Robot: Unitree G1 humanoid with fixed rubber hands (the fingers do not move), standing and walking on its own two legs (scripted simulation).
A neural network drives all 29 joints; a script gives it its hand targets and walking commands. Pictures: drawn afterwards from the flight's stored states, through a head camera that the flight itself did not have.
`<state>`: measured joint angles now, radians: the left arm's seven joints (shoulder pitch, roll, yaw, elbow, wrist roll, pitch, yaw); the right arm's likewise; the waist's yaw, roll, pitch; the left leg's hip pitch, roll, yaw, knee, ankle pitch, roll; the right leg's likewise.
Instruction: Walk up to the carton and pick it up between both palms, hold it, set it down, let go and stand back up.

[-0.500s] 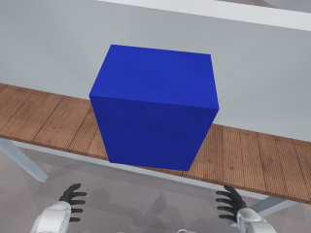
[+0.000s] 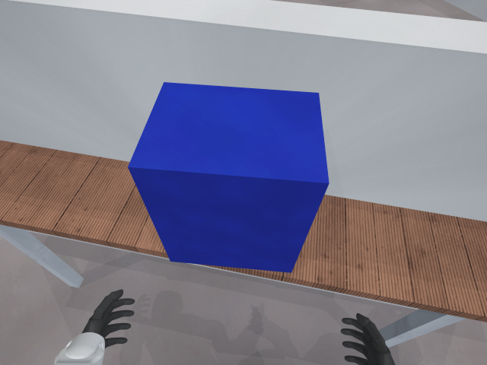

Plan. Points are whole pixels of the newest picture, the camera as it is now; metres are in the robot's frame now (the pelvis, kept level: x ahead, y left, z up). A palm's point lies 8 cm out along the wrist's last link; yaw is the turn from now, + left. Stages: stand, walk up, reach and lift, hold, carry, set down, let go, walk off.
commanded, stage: reach and lift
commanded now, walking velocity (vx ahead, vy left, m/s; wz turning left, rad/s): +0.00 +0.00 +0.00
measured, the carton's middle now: (234, 188) +0.41 +0.03 +0.04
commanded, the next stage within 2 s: none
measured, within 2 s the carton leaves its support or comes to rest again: neither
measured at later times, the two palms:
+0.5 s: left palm (83, 357) +0.16 +0.25 -0.05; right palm (371, 353) +0.17 -0.19 -0.06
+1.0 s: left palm (80, 331) +0.19 +0.26 -0.03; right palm (376, 331) +0.19 -0.19 -0.03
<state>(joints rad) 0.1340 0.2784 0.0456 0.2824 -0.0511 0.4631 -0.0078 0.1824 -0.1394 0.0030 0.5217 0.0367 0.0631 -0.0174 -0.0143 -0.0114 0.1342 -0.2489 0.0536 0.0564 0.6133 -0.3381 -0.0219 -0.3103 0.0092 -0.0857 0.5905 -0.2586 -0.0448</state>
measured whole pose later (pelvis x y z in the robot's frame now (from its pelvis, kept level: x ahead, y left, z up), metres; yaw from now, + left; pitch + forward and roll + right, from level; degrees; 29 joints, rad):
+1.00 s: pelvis +0.04 +0.03 +0.01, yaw +0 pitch -4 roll -1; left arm 0.31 0.25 -0.05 0.41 -0.15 -0.20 0.06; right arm 0.31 -0.16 -0.03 0.50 0.15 -0.29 0.06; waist 0.03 -0.01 0.06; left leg -0.07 0.02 0.06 0.44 -0.31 0.01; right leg -0.11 0.00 -0.05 0.40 -0.22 -0.01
